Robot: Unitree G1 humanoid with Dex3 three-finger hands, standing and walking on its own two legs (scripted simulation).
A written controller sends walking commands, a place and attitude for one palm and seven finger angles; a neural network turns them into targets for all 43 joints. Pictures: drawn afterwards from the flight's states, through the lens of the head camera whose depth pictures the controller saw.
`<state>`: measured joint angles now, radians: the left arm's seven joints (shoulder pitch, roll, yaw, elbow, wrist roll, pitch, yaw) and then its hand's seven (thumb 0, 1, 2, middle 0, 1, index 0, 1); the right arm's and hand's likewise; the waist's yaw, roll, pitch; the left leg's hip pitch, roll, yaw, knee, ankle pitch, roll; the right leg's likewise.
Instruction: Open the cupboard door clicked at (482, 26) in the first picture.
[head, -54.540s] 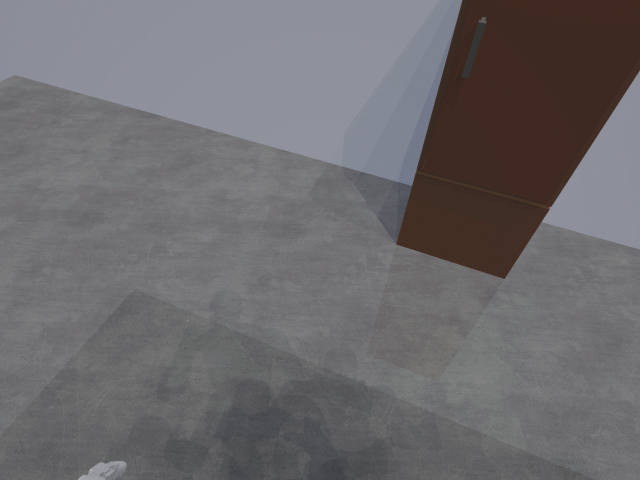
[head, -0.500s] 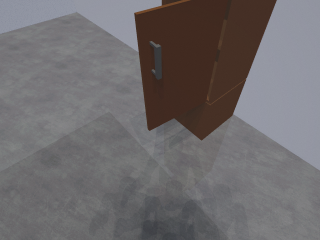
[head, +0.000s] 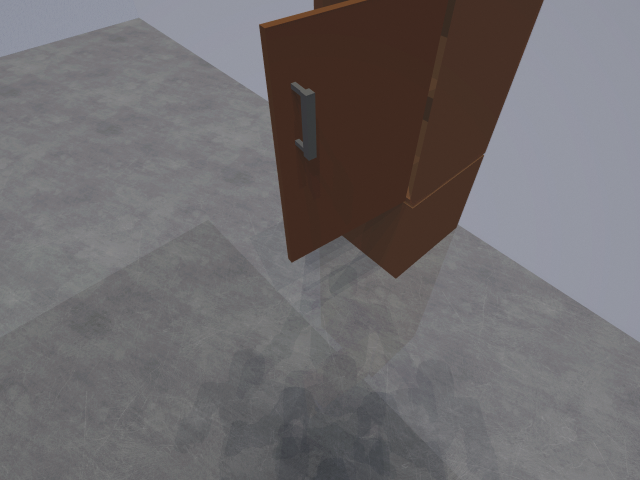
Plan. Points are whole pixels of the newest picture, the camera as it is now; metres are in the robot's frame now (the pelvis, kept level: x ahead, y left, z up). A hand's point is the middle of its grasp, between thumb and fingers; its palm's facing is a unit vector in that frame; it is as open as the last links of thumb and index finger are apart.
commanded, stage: look to check the result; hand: left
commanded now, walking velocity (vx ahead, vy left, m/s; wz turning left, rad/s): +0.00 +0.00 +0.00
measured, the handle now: (303, 122) +0.69 +0.06 +0.07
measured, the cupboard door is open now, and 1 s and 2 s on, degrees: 83 83 83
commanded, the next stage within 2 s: stand and wait in 0.48 s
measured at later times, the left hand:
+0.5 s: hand out of the picture +0.11 +0.24 -0.15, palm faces -0.01 -0.94 -0.35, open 7.4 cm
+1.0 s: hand out of the picture +0.12 +0.23 -0.15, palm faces -0.03 -0.94 -0.34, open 7.4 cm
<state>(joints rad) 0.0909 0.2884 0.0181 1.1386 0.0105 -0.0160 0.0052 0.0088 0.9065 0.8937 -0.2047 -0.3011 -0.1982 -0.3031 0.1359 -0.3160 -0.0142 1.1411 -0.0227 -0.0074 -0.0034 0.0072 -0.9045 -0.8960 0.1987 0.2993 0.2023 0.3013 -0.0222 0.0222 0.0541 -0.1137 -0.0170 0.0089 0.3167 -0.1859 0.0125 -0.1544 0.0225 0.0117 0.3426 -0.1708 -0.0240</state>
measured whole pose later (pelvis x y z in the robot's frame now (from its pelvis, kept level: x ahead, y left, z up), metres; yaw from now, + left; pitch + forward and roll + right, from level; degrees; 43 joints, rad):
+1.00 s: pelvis +0.03 -0.02 +0.00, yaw +0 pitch -1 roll +0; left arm 0.08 0.32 0.01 1.13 0.01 -0.03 0.01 0.01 0.91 0.89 -0.21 -0.30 -0.20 -0.30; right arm 0.11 -0.33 -0.01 1.13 -0.02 0.00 0.00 0.01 -0.90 -0.90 0.20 0.30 0.20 0.30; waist -0.02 0.02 0.06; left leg -0.06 0.01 0.00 0.28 -0.21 -0.01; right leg -0.10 0.05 0.01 0.29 -0.19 -0.05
